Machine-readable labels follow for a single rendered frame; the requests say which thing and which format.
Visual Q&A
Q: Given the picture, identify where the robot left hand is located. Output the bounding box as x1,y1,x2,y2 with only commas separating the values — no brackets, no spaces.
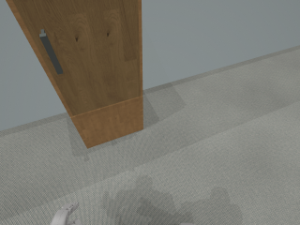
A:
50,202,83,225

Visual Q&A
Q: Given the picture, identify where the cupboard door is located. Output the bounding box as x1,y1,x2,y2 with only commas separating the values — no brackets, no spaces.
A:
13,0,141,116

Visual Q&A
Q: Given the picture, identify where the handle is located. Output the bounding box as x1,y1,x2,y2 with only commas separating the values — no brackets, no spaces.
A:
39,29,64,75

